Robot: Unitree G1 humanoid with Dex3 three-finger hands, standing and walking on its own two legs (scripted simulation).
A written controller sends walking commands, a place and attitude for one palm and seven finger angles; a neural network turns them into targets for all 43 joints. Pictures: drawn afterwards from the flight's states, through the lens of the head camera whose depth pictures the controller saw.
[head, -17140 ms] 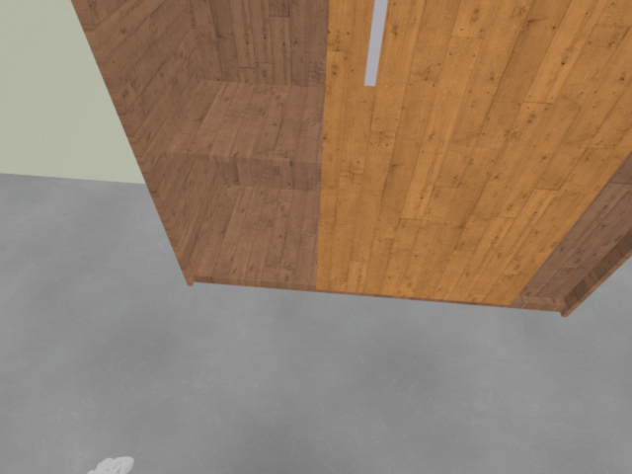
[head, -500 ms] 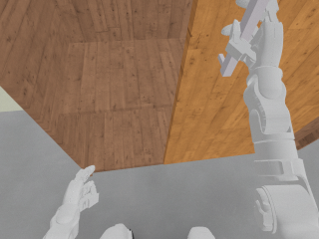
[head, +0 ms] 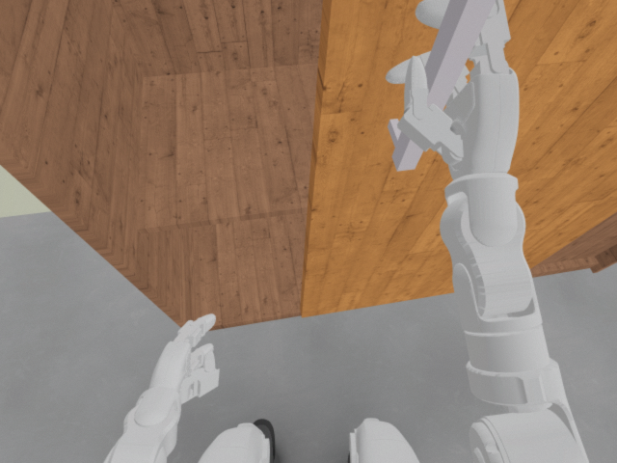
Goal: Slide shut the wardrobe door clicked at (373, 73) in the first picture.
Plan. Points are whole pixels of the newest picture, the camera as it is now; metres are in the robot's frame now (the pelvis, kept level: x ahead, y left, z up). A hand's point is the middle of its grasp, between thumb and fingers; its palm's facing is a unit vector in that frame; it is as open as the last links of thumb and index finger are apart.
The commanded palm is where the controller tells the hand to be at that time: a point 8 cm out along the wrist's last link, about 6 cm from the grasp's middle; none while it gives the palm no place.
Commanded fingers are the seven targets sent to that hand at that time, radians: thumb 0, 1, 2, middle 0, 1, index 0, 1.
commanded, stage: step sideways, sliding the door along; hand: right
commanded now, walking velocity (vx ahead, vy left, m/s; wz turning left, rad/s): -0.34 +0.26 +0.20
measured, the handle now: (450, 10) +0.44 -0.11 +0.28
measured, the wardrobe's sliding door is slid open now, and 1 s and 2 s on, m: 0.32 0.10 0.00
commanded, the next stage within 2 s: stop walking and hold the door there in 1.64 s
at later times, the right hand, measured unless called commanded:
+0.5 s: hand (269, 128) +0.38 +0.03 +0.22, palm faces -0.15 +0.99 -0.04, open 6.2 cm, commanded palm +0.37 +0.03 +0.22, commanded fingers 0.00 -0.90 -0.90 0.45 1.40 0.45 1.40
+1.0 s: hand (138, 140) +0.36 +0.13 +0.22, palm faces -0.01 +1.00 -0.09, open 6.4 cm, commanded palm +0.34 +0.15 +0.23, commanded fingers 0.00 -0.90 -0.90 0.45 1.40 0.45 1.40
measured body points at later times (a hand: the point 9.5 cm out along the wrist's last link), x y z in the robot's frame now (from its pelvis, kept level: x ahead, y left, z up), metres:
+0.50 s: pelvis -0.02 +0.08 +0.00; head +0.07 +0.07 +0.43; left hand +0.20 +0.30 -0.10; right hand +0.38 -0.02 +0.22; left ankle +0.03 +0.17 -0.72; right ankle -0.01 -0.09 -0.74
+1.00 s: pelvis -0.07 +0.21 -0.01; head -0.01 +0.22 +0.43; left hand +0.10 +0.44 -0.13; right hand +0.36 +0.08 +0.22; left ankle -0.04 +0.31 -0.74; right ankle -0.04 -0.01 -0.73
